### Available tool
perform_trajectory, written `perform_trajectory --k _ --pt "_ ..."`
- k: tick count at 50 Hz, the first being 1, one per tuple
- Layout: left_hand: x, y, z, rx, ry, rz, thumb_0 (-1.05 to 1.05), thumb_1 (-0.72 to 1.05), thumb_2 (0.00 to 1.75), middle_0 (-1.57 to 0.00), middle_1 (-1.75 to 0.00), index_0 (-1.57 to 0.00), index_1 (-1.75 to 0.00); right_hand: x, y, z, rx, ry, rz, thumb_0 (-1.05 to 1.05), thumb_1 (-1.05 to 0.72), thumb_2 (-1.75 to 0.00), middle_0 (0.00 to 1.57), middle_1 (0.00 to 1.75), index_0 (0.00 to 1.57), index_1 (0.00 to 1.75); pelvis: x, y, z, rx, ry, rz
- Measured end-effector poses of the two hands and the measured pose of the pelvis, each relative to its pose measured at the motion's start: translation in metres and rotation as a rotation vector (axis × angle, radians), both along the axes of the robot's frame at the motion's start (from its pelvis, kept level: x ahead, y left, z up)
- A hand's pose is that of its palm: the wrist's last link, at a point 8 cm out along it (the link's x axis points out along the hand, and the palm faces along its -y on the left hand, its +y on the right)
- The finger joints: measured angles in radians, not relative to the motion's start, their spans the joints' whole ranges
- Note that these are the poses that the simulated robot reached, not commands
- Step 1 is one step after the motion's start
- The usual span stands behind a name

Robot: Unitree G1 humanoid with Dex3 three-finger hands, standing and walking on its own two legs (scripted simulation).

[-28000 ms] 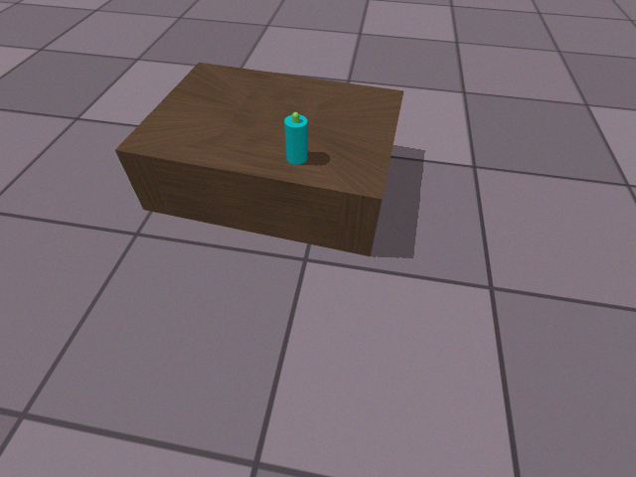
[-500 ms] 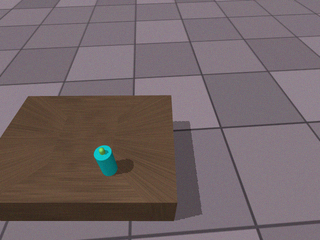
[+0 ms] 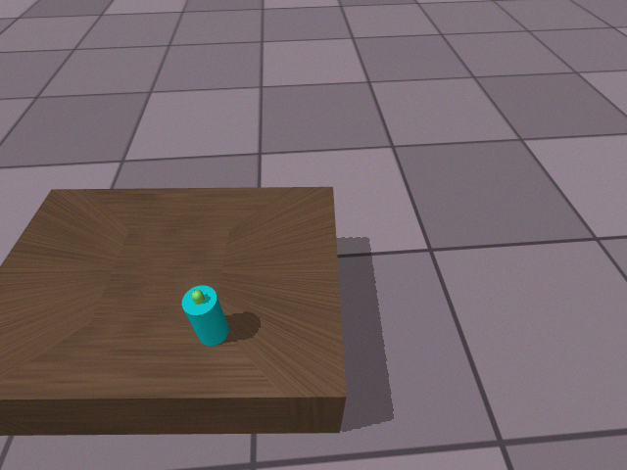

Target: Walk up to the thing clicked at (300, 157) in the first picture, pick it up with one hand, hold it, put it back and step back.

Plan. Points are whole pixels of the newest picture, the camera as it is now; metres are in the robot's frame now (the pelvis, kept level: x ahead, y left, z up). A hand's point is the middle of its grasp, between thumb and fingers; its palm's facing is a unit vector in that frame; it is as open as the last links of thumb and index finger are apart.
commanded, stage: stand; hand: left
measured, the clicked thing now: (205, 313) +0.52 +0.26 -0.36
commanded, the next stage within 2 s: step back in 0.08 s
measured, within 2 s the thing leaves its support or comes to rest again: neither
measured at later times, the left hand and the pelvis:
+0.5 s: hand out of the picture +0.07 +0.32 -0.18, palm faces -0.05 -0.93 -0.37, open 7.4 cm; pelvis -0.08 +0.06 -0.02, yaw -1 degrees
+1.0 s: hand out of the picture -0.06 +0.30 -0.15, palm faces -0.08 -0.91 -0.42, open 7.4 cm; pelvis -0.19 +0.04 -0.02, yaw -5 degrees
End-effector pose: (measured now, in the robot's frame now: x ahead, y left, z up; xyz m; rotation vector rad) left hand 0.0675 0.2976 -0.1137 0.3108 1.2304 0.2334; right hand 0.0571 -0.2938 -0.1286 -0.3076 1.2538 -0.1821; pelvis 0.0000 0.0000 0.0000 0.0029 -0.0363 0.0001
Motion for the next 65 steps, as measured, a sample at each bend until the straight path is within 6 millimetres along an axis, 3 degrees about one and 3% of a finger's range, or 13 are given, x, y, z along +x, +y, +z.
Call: perform_trajectory --k 6,13,20,23,27,33,41,46,52,57,60,65 --pt "0.0 0.002 -0.001 -0.003 -0.01 0.007 0.01 0.91 0.9 -0.21 -0.3 -0.2 -0.3 -0.001 -0.001 0.0 -0.001 0.001 -0.006 0.01 -0.9 -0.89 0.21 0.29 0.21 0.3 -0.005 0.001 -0.001 -0.003 0.006 -0.002" --pt "-0.002 0.026 -0.004 0.03 -0.027 -0.043 0.01 0.91 0.9 -0.21 -0.3 -0.2 -0.3 -0.014 -0.003 0.006 -0.046 -0.002 -0.031 0.01 -0.9 -0.89 0.21 0.29 0.21 0.3 -0.036 0.018 -0.007 0.016 0.02 -0.025" --pt "0.01 0.062 -0.026 0.029 -0.103 -0.094 0.01 0.91 0.9 -0.21 -0.3 -0.2 -0.3 -0.064 0.012 0.006 -0.136 0.031 -0.03 0.0 -0.9 -0.89 0.2 0.29 0.21 0.3 -0.066 0.051 -0.027 -0.002 0.021 -0.013" --pt "0.004 0.068 -0.028 0.025 -0.099 -0.096 0.01 0.91 0.9 -0.21 -0.3 -0.2 -0.3 -0.091 0.026 0.011 -0.129 0.069 -0.043 0.01 -0.9 -0.89 0.2 0.29 0.21 0.3 -0.077 0.058 -0.023 -0.007 0.011 -0.016" --pt "-0.016 0.07 -0.026 0.009 -0.067 -0.095 0.0 0.91 0.9 -0.2 -0.3 -0.2 -0.3 -0.11 0.039 0.019 -0.123 0.075 -0.06 0.01 -0.9 -0.89 0.21 0.3 0.21 0.3 -0.087 0.063 -0.015 -0.015 0.024 -0.033" --pt "-0.055 0.07 -0.025 0.012 -0.003 -0.122 0.01 0.91 0.9 -0.21 -0.3 -0.2 -0.3 -0.114 0.046 0.015 -0.111 -0.012 -0.071 0.01 -0.9 -0.89 0.21 0.3 0.21 0.3 -0.109 0.067 -0.014 -0.021 0.02 -0.074" --pt "-0.092 0.054 -0.021 0.051 -0.027 -0.149 0.01 0.91 0.9 -0.21 -0.3 -0.2 -0.3 -0.13 0.028 -0.01 -0.063 -0.094 -0.067 0.01 -0.9 -0.89 0.21 0.3 0.21 0.3 -0.148 0.051 -0.029 -0.015 0.001 -0.11" --pt "-0.121 0.043 -0.003 0.05 -0.049 -0.14 0.01 0.91 0.9 -0.21 -0.3 -0.2 -0.3 -0.147 0.021 -0.008 -0.043 -0.098 -0.087 0.01 -0.9 -0.89 0.21 0.3 0.21 0.3 -0.169 0.044 -0.02 0.017 0.001 -0.11" --pt "-0.135 0.044 0.009 0.065 -0.114 -0.135 0.01 0.9 0.9 -0.21 -0.3 -0.2 -0.3 -0.179 0.019 -0.004 -0.063 -0.062 -0.045 0.01 -0.9 -0.89 0.21 0.29 0.21 0.3 -0.196 0.046 -0.016 0.027 0.021 -0.081" --pt "-0.153 0.054 -0.002 0.049 -0.159 -0.131 0.01 0.9 0.9 -0.21 -0.3 -0.2 -0.3 -0.207 0.025 -0.003 -0.094 -0.034 -0.007 0.01 -0.9 -0.89 0.21 0.29 0.21 0.3 -0.225 0.053 -0.023 0.011 0.018 -0.039" --pt "-0.169 0.062 -0.015 0.029 -0.152 -0.12 0.0 0.9 0.9 -0.21 -0.3 -0.2 -0.3 -0.227 0.032 -0.001 -0.106 -0.029 0.003 0.01 -0.9 -0.89 0.21 0.29 0.21 0.3 -0.243 0.059 -0.028 0.022 0.003 -0.04" --pt "-0.206 0.063 -0.018 0.012 -0.095 -0.09 0.01 0.91 0.9 -0.21 -0.3 -0.2 -0.3 -0.257 0.038 0.015 -0.103 -0.038 -0.006 0.01 -0.9 -0.89 0.21 0.3 0.21 0.3 -0.265 0.056 -0.018 -0.007 0.004 -0.05"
